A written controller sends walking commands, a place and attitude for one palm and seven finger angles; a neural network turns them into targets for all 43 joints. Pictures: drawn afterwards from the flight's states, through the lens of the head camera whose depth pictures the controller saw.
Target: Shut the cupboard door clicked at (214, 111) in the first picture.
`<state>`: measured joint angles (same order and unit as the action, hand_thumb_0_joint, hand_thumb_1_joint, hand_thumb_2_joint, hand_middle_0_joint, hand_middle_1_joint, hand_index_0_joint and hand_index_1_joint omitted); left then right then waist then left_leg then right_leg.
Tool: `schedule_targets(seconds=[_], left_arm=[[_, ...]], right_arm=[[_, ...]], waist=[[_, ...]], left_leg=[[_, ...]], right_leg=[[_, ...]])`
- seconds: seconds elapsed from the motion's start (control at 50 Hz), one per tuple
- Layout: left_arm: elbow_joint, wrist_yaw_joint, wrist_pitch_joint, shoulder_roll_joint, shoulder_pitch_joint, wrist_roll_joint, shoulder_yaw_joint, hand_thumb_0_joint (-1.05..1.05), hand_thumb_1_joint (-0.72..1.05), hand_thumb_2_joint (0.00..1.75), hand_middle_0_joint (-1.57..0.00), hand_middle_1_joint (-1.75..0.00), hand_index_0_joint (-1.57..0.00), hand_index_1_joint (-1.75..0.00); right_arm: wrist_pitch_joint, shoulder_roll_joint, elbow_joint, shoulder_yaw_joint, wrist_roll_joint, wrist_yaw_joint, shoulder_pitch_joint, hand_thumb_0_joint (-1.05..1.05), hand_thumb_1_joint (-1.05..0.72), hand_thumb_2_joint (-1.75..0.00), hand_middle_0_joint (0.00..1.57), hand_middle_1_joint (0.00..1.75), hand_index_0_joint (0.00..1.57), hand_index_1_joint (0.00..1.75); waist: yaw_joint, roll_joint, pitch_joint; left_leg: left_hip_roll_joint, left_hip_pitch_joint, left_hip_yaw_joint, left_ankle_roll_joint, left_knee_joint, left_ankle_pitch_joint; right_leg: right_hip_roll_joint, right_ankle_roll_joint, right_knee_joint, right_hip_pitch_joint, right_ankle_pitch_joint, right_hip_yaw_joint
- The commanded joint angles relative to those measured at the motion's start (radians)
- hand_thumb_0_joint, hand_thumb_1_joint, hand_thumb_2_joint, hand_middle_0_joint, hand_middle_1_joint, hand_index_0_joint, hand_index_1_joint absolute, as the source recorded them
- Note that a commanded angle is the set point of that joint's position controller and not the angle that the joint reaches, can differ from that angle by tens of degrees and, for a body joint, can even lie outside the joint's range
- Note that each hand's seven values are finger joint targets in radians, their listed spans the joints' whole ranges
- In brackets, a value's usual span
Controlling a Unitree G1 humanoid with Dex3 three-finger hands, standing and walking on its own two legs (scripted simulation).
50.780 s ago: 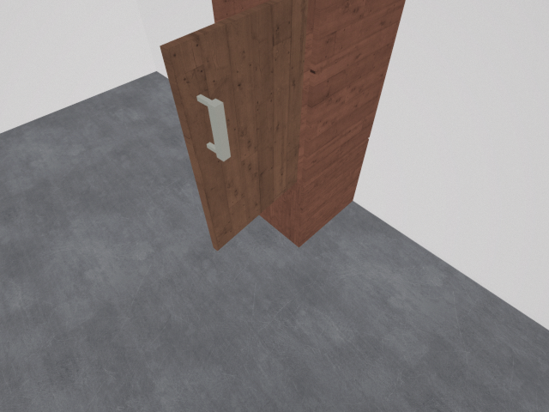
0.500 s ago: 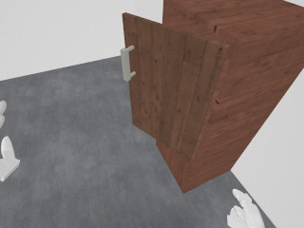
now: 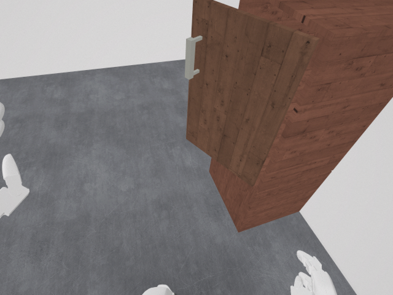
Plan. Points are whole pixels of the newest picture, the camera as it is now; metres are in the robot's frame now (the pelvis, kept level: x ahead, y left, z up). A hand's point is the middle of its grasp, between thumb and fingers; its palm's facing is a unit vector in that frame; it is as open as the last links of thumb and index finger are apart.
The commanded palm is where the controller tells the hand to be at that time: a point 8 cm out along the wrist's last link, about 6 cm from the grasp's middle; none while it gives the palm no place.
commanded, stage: step back with the hand held close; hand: left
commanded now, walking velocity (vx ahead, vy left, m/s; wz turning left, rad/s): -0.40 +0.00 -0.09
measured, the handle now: (194, 57) +0.79 +0.06 +0.10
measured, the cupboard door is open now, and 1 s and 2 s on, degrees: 27 27 27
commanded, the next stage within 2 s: stop stepping back and stand still in 0.08 s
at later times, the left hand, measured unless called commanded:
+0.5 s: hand out of the picture +0.11 +0.26 +0.20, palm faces +0.38 -0.86 -0.35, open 7.4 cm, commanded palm +0.04 +0.30 +0.20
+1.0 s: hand out of the picture +0.03 +0.28 +0.19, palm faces +0.29 -0.86 -0.43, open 7.4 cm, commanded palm -0.04 +0.33 +0.20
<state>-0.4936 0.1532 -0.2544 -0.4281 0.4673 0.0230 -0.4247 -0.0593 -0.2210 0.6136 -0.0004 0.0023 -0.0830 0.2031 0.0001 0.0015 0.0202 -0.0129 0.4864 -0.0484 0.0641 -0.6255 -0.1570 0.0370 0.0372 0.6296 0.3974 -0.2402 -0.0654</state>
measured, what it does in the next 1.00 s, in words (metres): walks backwards: right foot, then left foot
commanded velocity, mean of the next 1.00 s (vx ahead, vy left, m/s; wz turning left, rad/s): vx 0.16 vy -0.03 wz -0.02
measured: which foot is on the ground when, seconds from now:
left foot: down 0.00-0.26, up 0.28-0.38, down 0.40-0.58, up 0.60-0.84, down 0.86-1.00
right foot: up 0.00-0.24, down 0.26-0.86, up 0.88-1.00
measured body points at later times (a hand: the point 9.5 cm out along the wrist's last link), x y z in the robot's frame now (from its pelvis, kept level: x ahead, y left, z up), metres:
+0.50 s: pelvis -0.13 +0.02 +0.01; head -0.17 +0.04 +0.45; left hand +0.09 +0.30 +0.22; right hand -0.02 -0.24 -0.07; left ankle -0.01 +0.08 -0.72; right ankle -0.21 -0.11 -0.70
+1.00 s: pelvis -0.23 +0.06 +0.01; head -0.25 +0.09 +0.46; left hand +0.01 +0.33 +0.21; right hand -0.15 -0.20 -0.07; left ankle -0.18 +0.18 -0.72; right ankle -0.21 -0.05 -0.66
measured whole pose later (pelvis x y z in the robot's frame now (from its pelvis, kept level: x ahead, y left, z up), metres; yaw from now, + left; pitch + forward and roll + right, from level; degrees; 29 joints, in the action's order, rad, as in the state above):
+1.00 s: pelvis -0.23 +0.06 +0.01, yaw -10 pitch -2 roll +0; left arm -0.44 0.16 -0.20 -0.44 0.49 0.00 -0.45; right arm -0.10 -0.15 0.66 0.00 -0.01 -0.06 0.28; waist -0.08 -0.06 -0.03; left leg -0.06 0.29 -0.05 0.01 -0.60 -0.28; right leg -0.01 -0.01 1.04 0.52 -0.34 0.05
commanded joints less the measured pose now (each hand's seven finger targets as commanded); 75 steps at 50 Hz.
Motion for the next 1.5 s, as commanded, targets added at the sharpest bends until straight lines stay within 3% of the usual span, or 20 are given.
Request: schedule_targets(seconds=[0.0, 0.18, 0.24, 0.28, 0.34, 0.38, 0.42, 0.52, 0.58, 0.6, 0.66, 0.8, 0.84, 0.88, 1.06, 1.08, 1.12, 1.14, 1.26, 1.48], left_arm=[[-0.228, 0.017, -0.082, -0.236, -0.062, -0.004, -0.209, 0.0, 0.9, 0.9, -0.2, -0.3, -0.2, -0.3], [-0.271, 0.005, -0.069, -0.163, -0.01, 0.07, -0.115, 0.0, 0.9, 0.9, -0.2, -0.3, -0.2, -0.3], [-0.274, 0.02, -0.066, -0.237, -0.09, 0.046, -0.133, 0.0, 0.9, 0.9, -0.2, -0.3, -0.2, -0.3], [-0.271, 0.042, -0.057, -0.32, -0.124, 0.048, -0.205, 0.0, 0.9, 0.9, -0.2, -0.3, -0.2, -0.3], [-0.19, 0.024, 0.027, -0.205, -0.069, 0.043, -0.125, 0.0, 0.9, 0.9, -0.2, -0.3, -0.2, -0.3], [-0.145, 0.018, 0.037, -0.192, -0.093, 0.042, -0.107, 0.0, 0.9, 0.9, -0.2, -0.3, -0.2, -0.3], [-0.043, 0.017, 0.043, -0.166, -0.107, 0.036, -0.077, 0.0, 0.9, 0.9, -0.2, -0.3, -0.2, -0.3], [-0.169, 0.012, 0.047, -0.195, 0.053, 0.034, -0.125, 0.0, 0.9, 0.9, -0.2, -0.3, -0.2, -0.3], [-0.307, 0.016, 0.016, -0.245, 0.052, 0.021, -0.149, 0.0, 0.9, 0.9, -0.2, -0.3, -0.2, -0.3], [-0.361, 0.022, -0.007, -0.281, -0.012, 0.016, -0.196, 0.0, 0.9, 0.9, -0.2, -0.3, -0.2, -0.3], [-0.219, 0.027, -0.02, -0.246, 0.017, 0.004, -0.187, 0.0, 0.9, 0.9, -0.2, -0.3, -0.2, -0.3], [-0.09, 0.06, -0.003, -0.145, -0.211, -0.003, -0.038, 0.0, 0.9, 0.9, -0.2, -0.3, -0.2, -0.3], [-0.182, 0.058, -0.011, -0.137, -0.195, -0.006, -0.042, 0.0, 0.9, 0.9, -0.2, -0.3, -0.2, -0.3], [-0.112, 0.033, -0.022, -0.208, -0.053, -0.026, -0.142, 0.0, 0.9, 0.9, -0.2, -0.3, -0.2, -0.3], [-0.262, 0.039, -0.013, -0.213, 0.041, -0.01, -0.161, 0.0, 0.9, 0.9, -0.2, -0.3, -0.2, -0.3], [-0.237, 0.046, -0.003, -0.21, 0.03, -0.012, -0.162, 0.0, 0.9, 0.9, -0.2, -0.3, -0.2, -0.3], [-0.178, 0.052, 0.022, -0.208, -0.009, -0.004, -0.145, 0.0, 0.9, 0.9, -0.2, -0.3, -0.2, -0.3], [-0.172, 0.056, 0.006, -0.24, -0.07, 0.003, -0.161, 0.0, 0.9, 0.9, -0.2, -0.3, -0.2, -0.3], [-0.099, 0.047, -0.016, -0.144, -0.038, -0.003, -0.082, 0.0, 0.9, 0.9, -0.2, -0.3, -0.2, -0.3], [-0.248, 0.032, -0.043, -0.195, -0.029, 0.002, -0.144, 0.0, 0.9, 0.9, -0.2, -0.3, -0.2, -0.3]], right_arm=[[-0.089, -0.134, -0.162, 0.069, -0.008, -0.008, -0.11, 0.0, -0.9, -0.9, 0.2, 0.3, 0.2, 0.3], [-0.125, -0.098, -0.092, 0.059, -0.012, 0.037, -0.07, 0.0, -0.9, -0.9, 0.2, 0.3, 0.2, 0.3], [-0.109, -0.084, -0.069, 0.05, -0.008, 0.028, -0.06, 0.0, -0.9, -0.9, 0.2, 0.3, 0.2, 0.3], [-0.107, -0.079, -0.099, 0.035, -0.017, 0.019, -0.079, 0.0, -0.9, -0.9, 0.2, 0.3, 0.2, 0.3], [-0.08, -0.1, -0.108, 0.039, 0.018, -0.007, -0.065, 0.0, -0.9, -0.9, 0.2, 0.3, 0.2, 0.3], [-0.078, -0.125, -0.106, 0.027, 0.018, -0.012, -0.064, 0.0, -0.9, -0.9, 0.2, 0.3, 0.2, 0.3], [-0.087, -0.119, -0.101, 0.02, 0.016, -0.002, -0.063, 0.0, -0.9, -0.9, 0.2, 0.3, 0.2, 0.3], [-0.052, -0.107, -0.157, 0.038, 0.004, -0.001, -0.088, 0.0, -0.9, -0.9, 0.2, 0.3, 0.2, 0.3], [-0.029, -0.107, -0.149, 0.062, 0.002, 0.013, -0.094, 0.0, -0.9, -0.9, 0.2, 0.3, 0.2, 0.3], [-0.042, -0.121, -0.13, 0.067, -0.007, 0.015, -0.088, 0.0, -0.9, -0.9, 0.2, 0.3, 0.2, 0.3], [-0.04, -0.085, -0.116, 0.034, -0.023, 0.007, -0.039, 0.0, -0.9, -0.9, 0.2, 0.3, 0.2, 0.3], [-0.113, -0.115, -0.076, 0.061, -0.016, -0.045, 0.003, 0.0, -0.9, -0.9, 0.2, 0.3, 0.2, 0.3], [-0.117, -0.159, -0.115, 0.064, -0.011, -0.033, -0.012, 0.0, -0.9, -0.9, 0.2, 0.3, 0.2, 0.3], [-0.108, -0.131, -0.114, 0.072, -0.005, -0.007, -0.044, 0.0, -0.9, -0.9, 0.2, 0.3, 0.2, 0.3], [-0.062, -0.095, -0.114, 0.044, -0.023, 0.01, -0.051, 0.0, -0.9, -0.9, 0.2, 0.3, 0.2, 0.3], [-0.057, -0.088, -0.109, 0.046, -0.02, 0.009, -0.047, 0.0, -0.9, -0.9, 0.2, 0.3, 0.2, 0.3], [-0.051, -0.072, -0.111, 0.049, -0.008, 0.007, -0.051, 0.0, -0.9, -0.9, 0.2, 0.3, 0.2, 0.3], [-0.062, -0.093, -0.1, 0.052, -0.017, 0.0, -0.055, 0.0, -0.9, -0.9, 0.2, 0.3, 0.2, 0.3], [-0.058, -0.068, -0.084, 0.027, -0.007, -0.002, -0.075, 0.0, -0.9, -0.9, 0.2, 0.3, 0.2, 0.3], [-0.092, -0.094, -0.138, 0.032, -0.004, -0.002, -0.074, 0.0, -0.9, -0.9, 0.2, 0.3, 0.2, 0.3]], waist=[[0.008, 0.29, -0.171], [0.011, 0.266, -0.206], [0.007, -0.103, -0.134], [0.019, -0.121, -0.196], [-0.038, -0.08, -0.172], [-0.033, 0.237, -0.164], [-0.018, 0.193, -0.041], [0.012, 0.218, -0.068], [0.015, -0.239, -0.011], [-0.002, -0.18, 0.009], [-0.035, -0.059, -0.035], [-0.044, -0.003, -0.092], [-0.042, 0.439, 0.006], [-0.014, 0.123, 0.04], [-0.003, 0.261, -0.066], [0.003, 0.172, -0.088], [-0.002, -0.203, -0.044], [-0.01, -0.155, 0.008], [-0.001, -0.149, -0.045], [0.007, 0.274, -0.037]], left_leg=[[-0.37, 0.279, 0.405, 0.105, 0.551, -0.615], [-0.233, -0.243, 0.095, -0.114, 0.438, -0.325], [-0.04, -0.38, -0.032, -0.126, -0.127, -0.125], [-0.048, -0.211, -0.013, -0.096, -0.232, -0.14], [-0.009, -0.333, -0.01, -0.04, 0.023, 0.101], [-0.12, -0.411, 0.158, 0.018, 0.178, 0.218], [-0.239, -0.281, 0.384, 0.072, 0.367, -0.117], [-0.12, 0.215, 0.127, -0.093, 0.427, -0.636], [0.065, 0.229, -0.003, -0.096, -0.6, -0.321], [0.03, 0.208, 0.071, -0.095, -0.725, -0.264], [-0.08, 0.138, 0.068, -0.071, -0.52, -0.19], [0.004, -0.327, -0.097, -0.032, 0.119, -0.266], [-0.314, -0.355, 0.504, 0.093, 0.432, -0.596], [-0.368, -0.18, 0.471, 0.152, 0.459, -0.497], [-0.199, 0.075, 0.094, 0.02, 0.291, -0.53], [-0.155, 0.122, 0.057, -0.001, 0.144, -0.515], [0.004, 0.274, -0.007, -0.05, -0.366, -0.387], [-0.016, 0.283, 0.037, -0.065, -0.506, -0.344], [-0.03, -0.071, -0.023, -0.06, -0.118, -0.167], [-0.199, -0.17, 0.188, 0.008, 0.329, -0.011]], right_leg=[[0.088, -0.006, 0.493, -0.328, -0.176, 0.03], [0.045, -0.064, -0.21, -0.168, -0.337, 0.145], [-0.258, -0.171, -0.493, 0.129, -0.15, -0.203], [-0.359, -0.228, -0.369, -0.082, 0.312, -0.158], [-0.187, -0.104, -0.102, -0.119, 0.483, 0.021], [-0.043, -0.019, 0.096, -0.041, 0.202, 0.096], [0.0, -0.018, 0.129, 0.005, -0.241, 0.058], [0.046, -0.093, -0.04, -0.447, -0.298, 0.181], [-0.459, -0.272, -0.569, -0.009, -0.674, -0.535], [-0.453, -0.307, -0.576, 0.093, -0.655, -0.553], [-0.316, -0.228, -0.441, 0.037, -0.502, -0.213], [-0.2, -0.132, -0.138, 0.022, -0.45, 0.051], [-0.007, -0.04, 0.372, 0.301, -0.342, 0.167], [-0.068, -0.04, 0.56, 0.245, -0.137, 0.056], [0.017, -0.062, -0.074, -0.342, -0.177, 0.22], [-0.019, -0.087, -0.152, -0.414, -0.237, 0.146], [-0.373, -0.263, -0.423, -0.349, -0.334, -0.482], [-0.442, -0.292, -0.436, -0.306, -0.076, -0.491], [-0.268, -0.192, -0.265, -0.194, 0.201, -0.037], [-0.053, -0.036, -0.108, -0.211, -0.066, 0.109]])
